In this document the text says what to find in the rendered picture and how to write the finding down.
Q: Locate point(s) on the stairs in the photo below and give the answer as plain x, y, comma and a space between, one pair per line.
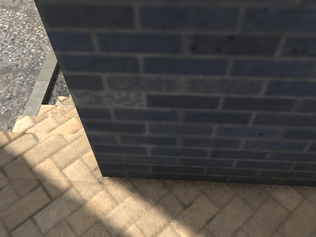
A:
61, 118

